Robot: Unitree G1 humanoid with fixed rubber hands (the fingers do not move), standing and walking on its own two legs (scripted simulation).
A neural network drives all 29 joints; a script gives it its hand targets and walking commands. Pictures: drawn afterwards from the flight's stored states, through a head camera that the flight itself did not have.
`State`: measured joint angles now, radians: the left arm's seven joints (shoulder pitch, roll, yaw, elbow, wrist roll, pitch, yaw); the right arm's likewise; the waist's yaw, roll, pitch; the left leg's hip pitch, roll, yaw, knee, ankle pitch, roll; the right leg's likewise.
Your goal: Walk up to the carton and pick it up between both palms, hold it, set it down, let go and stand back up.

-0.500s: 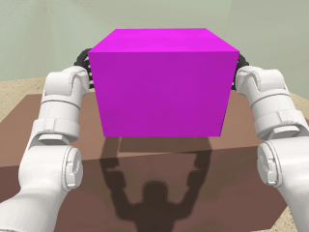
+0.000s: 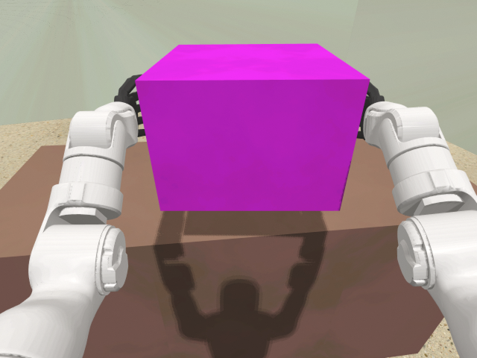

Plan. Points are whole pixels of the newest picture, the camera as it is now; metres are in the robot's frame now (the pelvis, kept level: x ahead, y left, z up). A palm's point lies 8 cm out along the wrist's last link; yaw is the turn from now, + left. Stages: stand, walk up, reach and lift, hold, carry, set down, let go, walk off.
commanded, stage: hold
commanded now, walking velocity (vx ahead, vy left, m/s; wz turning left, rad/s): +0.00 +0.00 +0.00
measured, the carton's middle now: (248, 116) +0.47 -0.01 +0.27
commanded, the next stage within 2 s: set down in 0.30 s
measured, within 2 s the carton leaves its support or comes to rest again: neither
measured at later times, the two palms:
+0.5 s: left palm (125, 116) +0.39 +0.19 +0.30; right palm (367, 116) +0.38 -0.19 +0.30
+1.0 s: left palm (129, 123) +0.45 +0.21 +0.26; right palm (339, 126) +0.44 -0.18 +0.26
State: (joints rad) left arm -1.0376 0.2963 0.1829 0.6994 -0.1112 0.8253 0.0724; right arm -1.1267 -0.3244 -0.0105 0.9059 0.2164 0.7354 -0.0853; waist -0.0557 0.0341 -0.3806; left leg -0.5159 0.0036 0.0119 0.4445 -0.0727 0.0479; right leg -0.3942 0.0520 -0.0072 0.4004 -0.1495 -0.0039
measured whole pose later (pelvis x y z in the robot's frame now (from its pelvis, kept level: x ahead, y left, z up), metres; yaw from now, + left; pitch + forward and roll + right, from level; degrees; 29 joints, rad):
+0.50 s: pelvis +0.00 +0.00 +0.00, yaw +0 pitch +8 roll -3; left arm -1.06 0.30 0.21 0.71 -0.09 0.79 0.06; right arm -1.14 -0.32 -0.01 0.91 0.22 0.71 -0.09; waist -0.05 0.03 -0.36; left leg -0.52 0.00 0.01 0.44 -0.07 0.05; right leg -0.39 0.05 -0.01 0.40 -0.15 0.00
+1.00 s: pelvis +0.02 +0.00 +0.00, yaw +0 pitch +10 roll -2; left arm -1.05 0.30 0.25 0.68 -0.02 0.66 0.03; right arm -1.10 -0.28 -0.02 0.90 0.22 0.52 -0.11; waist -0.05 -0.01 -0.26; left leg -0.51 0.00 0.01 0.43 -0.09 0.04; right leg -0.38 0.05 -0.01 0.37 -0.16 -0.01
